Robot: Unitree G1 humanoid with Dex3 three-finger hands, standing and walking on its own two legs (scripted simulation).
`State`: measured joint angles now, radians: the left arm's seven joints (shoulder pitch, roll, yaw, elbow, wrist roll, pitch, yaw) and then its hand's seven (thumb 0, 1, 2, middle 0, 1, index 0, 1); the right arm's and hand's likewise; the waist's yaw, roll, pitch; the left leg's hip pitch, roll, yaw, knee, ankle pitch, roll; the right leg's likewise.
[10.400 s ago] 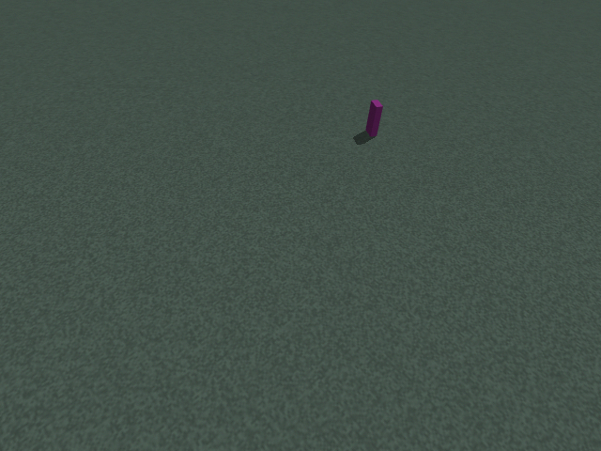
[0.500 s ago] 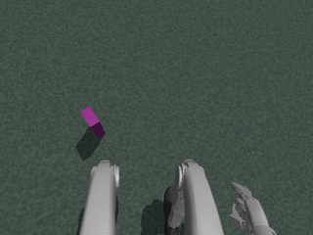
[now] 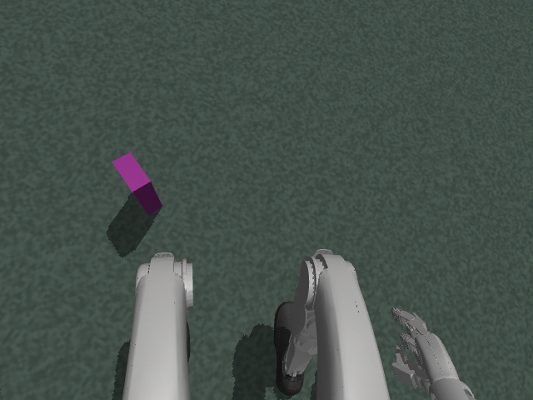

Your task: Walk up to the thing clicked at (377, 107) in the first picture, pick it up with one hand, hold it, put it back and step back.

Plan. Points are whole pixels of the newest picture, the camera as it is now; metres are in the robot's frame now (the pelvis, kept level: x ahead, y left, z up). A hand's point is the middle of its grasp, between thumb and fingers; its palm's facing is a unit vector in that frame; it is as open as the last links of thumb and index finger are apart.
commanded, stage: go down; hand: left
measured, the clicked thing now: (140, 187) +0.49 +0.23 -0.34
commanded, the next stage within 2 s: approach in 0.74 s
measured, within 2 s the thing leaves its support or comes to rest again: neither
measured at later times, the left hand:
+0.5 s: hand out of the picture +0.38 +0.45 -0.01, palm faces +0.28 -0.95 -0.13, open 16.9 cm
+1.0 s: hand out of the picture +0.38 +0.45 -0.03, palm faces +0.29 -0.95 -0.09, open 17.2 cm
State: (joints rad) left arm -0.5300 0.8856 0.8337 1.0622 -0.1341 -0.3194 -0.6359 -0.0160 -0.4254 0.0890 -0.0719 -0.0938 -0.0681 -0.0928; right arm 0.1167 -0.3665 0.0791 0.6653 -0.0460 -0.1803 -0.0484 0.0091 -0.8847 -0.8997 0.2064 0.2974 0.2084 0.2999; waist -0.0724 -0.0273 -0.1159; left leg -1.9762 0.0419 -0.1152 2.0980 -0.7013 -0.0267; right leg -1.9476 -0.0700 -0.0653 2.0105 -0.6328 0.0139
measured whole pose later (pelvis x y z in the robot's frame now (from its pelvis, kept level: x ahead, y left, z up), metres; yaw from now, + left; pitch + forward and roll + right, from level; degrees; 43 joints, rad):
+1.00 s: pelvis -0.01 +0.01 -0.06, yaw -1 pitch +31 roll -7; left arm -0.64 1.00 0.89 1.17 -0.17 -0.38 -0.69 -0.02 -0.52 0.09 -0.09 -0.11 -0.07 -0.13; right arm 0.11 -0.39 0.13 0.65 -0.06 -0.17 -0.01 0.01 -0.88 -0.90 0.21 0.30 0.21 0.30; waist -0.11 -0.04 -0.06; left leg -2.13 0.02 -0.13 2.28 -0.70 -0.01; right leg -2.09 -0.07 -0.06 2.17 -0.63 0.03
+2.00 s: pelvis -0.03 +0.03 -0.15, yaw -9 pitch +13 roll -16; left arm -0.64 0.85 0.65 1.45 -0.08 -1.05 -0.13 -0.02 -0.61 0.08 -0.07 -0.15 -0.09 -0.13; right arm -0.12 -0.41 0.45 0.57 -0.35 0.01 0.12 0.00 -0.91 -0.90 0.21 0.30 0.21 0.30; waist -0.25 -0.23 0.29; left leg -2.22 0.01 -0.33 2.66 -0.70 0.00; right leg -2.09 0.00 -0.18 2.38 -0.55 0.07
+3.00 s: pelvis -0.03 +0.03 -0.15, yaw -11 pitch +12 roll -17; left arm -0.69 0.85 0.54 1.52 -0.01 -1.14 0.13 -0.01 -0.11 0.33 -0.19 -0.24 -0.19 -0.24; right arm -0.16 -0.38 0.50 0.58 -0.37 0.03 0.17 0.00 -0.86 -0.90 0.21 0.30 0.21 0.30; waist -0.28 -0.26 0.31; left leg -2.21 0.02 -0.37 2.67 -0.72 -0.01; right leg -2.09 0.02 -0.21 2.37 -0.54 0.08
